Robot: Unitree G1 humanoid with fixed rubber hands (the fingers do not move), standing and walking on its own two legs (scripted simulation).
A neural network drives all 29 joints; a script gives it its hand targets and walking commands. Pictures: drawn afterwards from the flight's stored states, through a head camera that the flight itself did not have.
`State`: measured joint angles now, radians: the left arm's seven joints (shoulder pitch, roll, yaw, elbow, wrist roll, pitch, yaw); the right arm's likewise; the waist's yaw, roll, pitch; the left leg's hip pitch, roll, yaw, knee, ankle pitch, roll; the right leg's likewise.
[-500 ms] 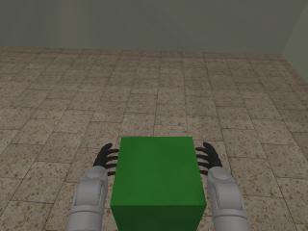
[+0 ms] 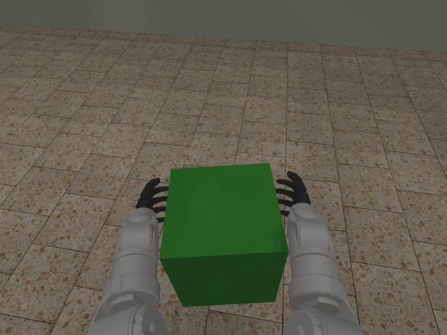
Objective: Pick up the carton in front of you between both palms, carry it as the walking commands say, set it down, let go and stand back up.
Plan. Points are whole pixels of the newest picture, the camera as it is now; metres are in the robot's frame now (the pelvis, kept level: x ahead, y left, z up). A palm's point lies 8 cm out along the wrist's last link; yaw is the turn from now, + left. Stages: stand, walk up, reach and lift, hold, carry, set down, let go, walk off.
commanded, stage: set down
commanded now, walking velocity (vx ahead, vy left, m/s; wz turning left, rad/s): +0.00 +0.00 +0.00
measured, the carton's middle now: (224, 237) +0.34 +0.01 -0.09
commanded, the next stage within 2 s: none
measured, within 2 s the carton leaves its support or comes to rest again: rests again in 1.90 s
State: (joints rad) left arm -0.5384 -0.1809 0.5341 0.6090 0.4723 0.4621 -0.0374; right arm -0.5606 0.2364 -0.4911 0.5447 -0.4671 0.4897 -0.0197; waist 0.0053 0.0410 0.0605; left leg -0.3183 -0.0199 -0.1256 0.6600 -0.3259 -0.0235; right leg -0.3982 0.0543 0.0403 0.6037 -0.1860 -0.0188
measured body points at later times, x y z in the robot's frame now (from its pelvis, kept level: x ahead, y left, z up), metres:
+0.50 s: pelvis -0.01 +0.03 -0.12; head +0.20 +0.01 +0.27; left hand +0.41 +0.16 -0.19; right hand +0.42 -0.14 -0.19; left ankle +0.02 +0.15 -0.72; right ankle +0.08 -0.10 -0.72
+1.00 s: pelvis -0.05 +0.01 -0.25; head +0.23 -0.02 +0.10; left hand +0.44 +0.16 -0.34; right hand +0.46 -0.13 -0.35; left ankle +0.02 +0.15 -0.72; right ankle +0.08 -0.11 -0.72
